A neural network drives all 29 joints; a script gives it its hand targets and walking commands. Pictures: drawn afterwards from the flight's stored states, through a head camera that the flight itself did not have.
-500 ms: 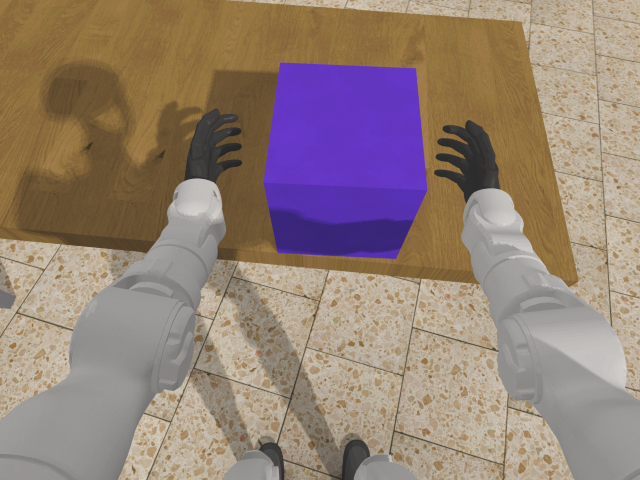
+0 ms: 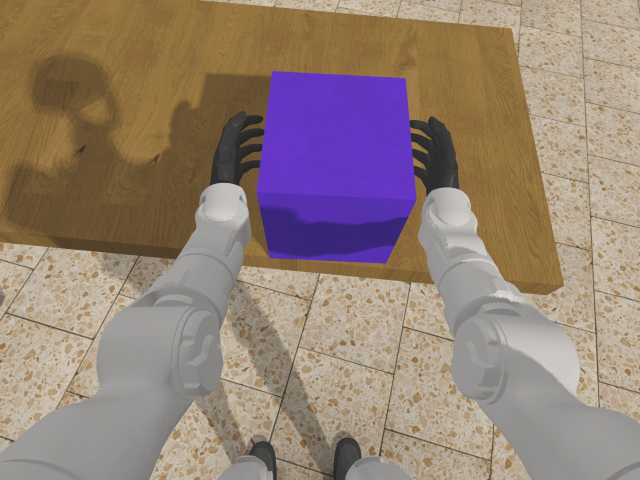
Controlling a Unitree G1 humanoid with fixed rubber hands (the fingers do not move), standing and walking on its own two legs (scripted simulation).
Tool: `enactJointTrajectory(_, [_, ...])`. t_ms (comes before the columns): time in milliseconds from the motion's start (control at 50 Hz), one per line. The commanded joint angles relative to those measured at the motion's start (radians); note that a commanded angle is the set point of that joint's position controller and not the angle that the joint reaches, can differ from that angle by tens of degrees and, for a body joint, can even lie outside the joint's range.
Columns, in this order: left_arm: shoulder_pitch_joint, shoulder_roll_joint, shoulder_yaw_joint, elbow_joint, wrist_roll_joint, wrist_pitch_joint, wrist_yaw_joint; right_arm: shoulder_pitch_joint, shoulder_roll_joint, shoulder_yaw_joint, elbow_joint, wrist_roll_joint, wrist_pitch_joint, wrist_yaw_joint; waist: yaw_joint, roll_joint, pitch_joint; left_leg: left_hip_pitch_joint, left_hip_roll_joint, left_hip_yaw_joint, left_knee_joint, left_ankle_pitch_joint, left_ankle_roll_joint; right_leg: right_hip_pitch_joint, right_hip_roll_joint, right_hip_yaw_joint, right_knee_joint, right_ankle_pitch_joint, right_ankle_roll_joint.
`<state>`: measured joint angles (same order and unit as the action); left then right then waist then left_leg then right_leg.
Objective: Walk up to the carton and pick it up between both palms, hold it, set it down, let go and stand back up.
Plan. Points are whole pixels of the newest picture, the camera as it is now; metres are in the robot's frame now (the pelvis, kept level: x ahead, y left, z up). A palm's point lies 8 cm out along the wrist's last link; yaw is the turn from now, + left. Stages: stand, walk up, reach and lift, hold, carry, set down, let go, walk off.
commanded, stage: reach and lift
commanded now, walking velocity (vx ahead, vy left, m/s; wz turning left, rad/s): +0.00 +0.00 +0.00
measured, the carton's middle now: (333, 174) +0.49 -0.01 +0.01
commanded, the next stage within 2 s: none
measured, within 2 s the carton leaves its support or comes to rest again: neither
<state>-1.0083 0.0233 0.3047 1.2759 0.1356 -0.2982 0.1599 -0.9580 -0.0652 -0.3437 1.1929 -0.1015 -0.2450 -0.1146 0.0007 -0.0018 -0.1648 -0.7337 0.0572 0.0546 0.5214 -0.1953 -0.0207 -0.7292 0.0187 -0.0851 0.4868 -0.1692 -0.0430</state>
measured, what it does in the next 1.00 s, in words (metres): stands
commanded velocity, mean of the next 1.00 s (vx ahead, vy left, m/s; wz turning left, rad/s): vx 0.00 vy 0.00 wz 0.00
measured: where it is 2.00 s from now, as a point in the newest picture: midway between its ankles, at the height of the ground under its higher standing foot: outside the picture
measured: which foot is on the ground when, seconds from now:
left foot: down 0.00-1.00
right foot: down 0.00-1.00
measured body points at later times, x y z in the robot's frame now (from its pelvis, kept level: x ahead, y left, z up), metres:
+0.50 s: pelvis +0.03 +0.00 +0.02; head +0.14 +0.01 +0.45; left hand +0.47 +0.12 +0.03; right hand +0.46 -0.14 +0.04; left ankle +0.01 +0.13 -0.73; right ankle +0.02 -0.09 -0.73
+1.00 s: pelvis +0.03 +0.00 +0.02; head +0.14 +0.00 +0.45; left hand +0.46 +0.13 +0.03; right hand +0.45 -0.14 +0.03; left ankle +0.01 +0.13 -0.73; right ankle +0.02 -0.09 -0.73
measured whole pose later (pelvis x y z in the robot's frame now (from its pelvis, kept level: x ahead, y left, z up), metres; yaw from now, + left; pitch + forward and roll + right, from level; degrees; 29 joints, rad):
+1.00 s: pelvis +0.03 +0.00 +0.02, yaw +1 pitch +17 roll +0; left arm -0.79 -0.11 0.56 1.03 0.46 -0.29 0.12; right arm -0.79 0.12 -0.71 1.05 -0.55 -0.40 -0.07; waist -0.02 -0.01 -0.06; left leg -0.47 0.05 0.05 0.34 -0.16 -0.03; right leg -0.46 0.02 -0.09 0.32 -0.15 -0.04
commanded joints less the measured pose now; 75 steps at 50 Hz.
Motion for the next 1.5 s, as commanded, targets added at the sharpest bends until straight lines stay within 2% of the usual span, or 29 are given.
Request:
enactJointTrajectory(0, [-0.503,-0.085,0.089,-0.263,0.188,-0.032,-0.040,-0.486,0.129,-0.108,-0.241,-0.238,-0.055,0.055,0.001,0.000,-0.830,0.294,-0.058,0.051,-0.058,0.340,-0.022,0.669,-0.006,0.041,0.025,0.577,0.074])
enactJointTrajectory(60, [-0.452,-0.309,0.100,-0.253,0.311,-0.023,-0.092,-0.440,0.357,-0.178,-0.211,-0.436,-0.085,0.134,-0.007,0.014,-0.780,0.399,-0.047,0.058,-0.093,0.389,-0.030,0.666,-0.004,0.005,-0.011,0.577,0.067])
enactJointTrajectory(80, [-0.409,-0.339,0.117,-0.231,0.342,-0.022,-0.097,-0.409,0.384,-0.202,-0.197,-0.488,-0.101,0.155,-0.001,0.005,-0.754,0.425,-0.040,0.060,-0.102,0.409,-0.030,0.668,-0.001,-0.006,-0.023,0.579,0.068])
enactJointTrajectory(120, [-0.344,-0.345,0.151,-0.219,0.384,-0.025,-0.095,-0.372,0.391,-0.230,-0.183,-0.539,-0.129,0.174,0.008,-0.007,-0.706,0.443,-0.031,0.065,-0.113,0.440,-0.026,0.671,0.000,-0.013,-0.036,0.589,0.071])
enactJointTrajectory(180, [-0.284,-0.358,0.164,-0.209,0.394,-0.024,-0.095,-0.333,0.416,-0.215,-0.137,-0.540,-0.155,0.177,0.010,-0.032,-0.625,0.431,-0.021,0.067,-0.122,0.462,-0.014,0.695,-0.003,-0.010,-0.044,0.627,0.075])
enactJointTrajectory(240, [-0.251,-0.301,0.173,-0.235,0.386,-0.022,-0.079,-0.300,0.359,-0.216,-0.114,-0.524,-0.162,0.157,0.003,-0.041,-0.583,0.420,-0.019,0.071,-0.129,0.454,-0.010,0.692,-0.003,-0.008,-0.049,0.627,0.077])
enactJointTrajectory(320, [-0.249,-0.217,0.178,-0.268,0.356,-0.015,-0.058,-0.301,0.287,-0.197,-0.117,-0.460,-0.154,0.122,0.012,-0.033,-0.583,0.349,-0.027,0.081,-0.135,0.414,0.002,0.738,-0.011,0.021,-0.038,0.672,0.078])
enactJointTrajectory(380, [-0.267,-0.212,0.170,-0.289,0.335,-0.016,-0.059,-0.317,0.289,-0.168,-0.134,-0.421,-0.149,0.107,0.012,-0.018,-0.604,0.296,-0.035,0.081,-0.144,0.386,0.007,0.796,-0.024,0.042,-0.024,0.727,0.083])
enactJointTrajectory(480, [-0.285,-0.379,0.096,-0.288,0.347,-0.036,-0.088,-0.309,0.452,-0.138,-0.134,-0.469,-0.160,0.147,0.002,0.021,-0.637,0.350,-0.031,0.070,-0.139,0.426,-0.013,0.776,-0.025,0.023,-0.026,0.728,0.072])
enactJointTrajectory(600, [-0.253,-0.464,0.078,-0.275,0.377,-0.029,-0.095,-0.280,0.499,-0.152,-0.116,-0.513,-0.172,0.174,-0.007,0.025,-0.626,0.469,-0.015,0.056,-0.116,0.514,-0.022,0.675,-0.013,-0.007,-0.051,0.674,0.064])
enactJointTrajectory(740, [-0.243,-0.546,0.046,-0.261,0.383,-0.034,-0.118,-0.266,0.580,-0.133,-0.095,-0.543,-0.183,0.195,-0.022,0.003,-0.610,0.467,-0.013,0.049,-0.131,0.491,-0.015,0.687,-0.018,-0.013,-0.056,0.682,0.065])
enactJointTrajectory(960, [-0.239,-0.576,0.024,-0.253,0.378,-0.034,-0.136,-0.269,0.615,-0.106,-0.076,-0.535,-0.201,0.187,-0.030,0.002,-0.576,0.423,-0.016,0.048,-0.149,0.458,-0.008,0.733,-0.027,-0.005,-0.047,0.741,0.071])
enactJointTrajectory(1060, [-0.249,-0.578,0.015,-0.253,0.372,-0.038,-0.139,-0.266,0.620,-0.107,-0.056,-0.539,-0.204,0.185,-0.035,0.011,-0.572,0.426,-0.016,0.048,-0.156,0.432,-0.007,0.722,-0.026,-0.009,-0.056,0.712,0.067])
enactJointTrajectory(1220, [-0.253,-0.583,0.019,-0.243,0.368,-0.046,-0.147,-0.274,0.651,-0.080,-0.057,-0.540,-0.217,0.176,-0.028,-0.015,-0.570,0.350,-0.024,0.050,-0.186,0.367,0.008,0.805,-0.037,0.005,-0.041,0.761,0.074])
enactJointTrajectory(1320, [-0.256,-0.594,0.014,-0.240,0.373,-0.049,-0.146,-0.275,0.653,-0.080,-0.045,-0.544,-0.226,0.174,-0.028,-0.007,-0.571,0.371,-0.021,0.048,-0.184,0.382,0.004,0.787,-0.032,0.001,-0.048,0.745,0.073])
enactJointTrajectory(1360, [-0.260,-0.608,0.004,-0.240,0.368,-0.053,-0.146,-0.285,0.643,-0.082,-0.043,-0.547,-0.240,0.172,-0.037,-0.003,-0.580,0.388,-0.018,0.048,-0.179,0.404,-0.001,0.772,-0.030,-0.004,-0.051,0.750,0.069])
enactJointTrajectory(1460, [-0.285,-0.638,-0.018,-0.247,0.374,-0.089,-0.140,-0.319,0.650,-0.065,-0.035,-0.554,-0.296,0.169,-0.031,0.003,-0.643,0.405,-0.012,0.044,-0.159,0.484,-0.012,0.756,-0.022,-0.012,-0.043,0.784,0.059])
enactJointTrajectory(1480, [-0.290,-0.644,-0.020,-0.246,0.371,-0.096,-0.139,-0.325,0.650,-0.057,-0.030,-0.554,-0.307,0.169,-0.020,0.002,-0.653,0.399,-0.014,0.045,-0.158,0.481,-0.013,0.760,-0.023,-0.011,-0.044,0.781,0.059])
